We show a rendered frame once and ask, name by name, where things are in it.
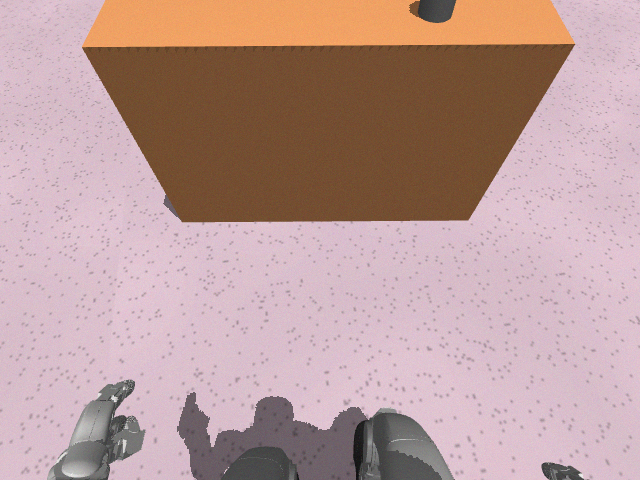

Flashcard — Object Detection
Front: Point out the right robot hand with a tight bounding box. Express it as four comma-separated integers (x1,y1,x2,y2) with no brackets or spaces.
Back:
541,462,584,480

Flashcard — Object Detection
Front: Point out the right robot foot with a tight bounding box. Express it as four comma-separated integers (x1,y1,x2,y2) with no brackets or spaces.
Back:
353,420,369,480

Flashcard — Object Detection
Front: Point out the bottle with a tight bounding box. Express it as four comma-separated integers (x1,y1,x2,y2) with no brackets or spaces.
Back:
418,0,456,23

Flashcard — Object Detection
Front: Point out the left robot arm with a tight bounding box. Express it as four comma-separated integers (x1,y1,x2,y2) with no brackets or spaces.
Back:
47,441,110,480

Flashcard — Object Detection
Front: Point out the left robot hand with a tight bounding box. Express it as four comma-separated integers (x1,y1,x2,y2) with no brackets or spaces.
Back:
69,380,146,464

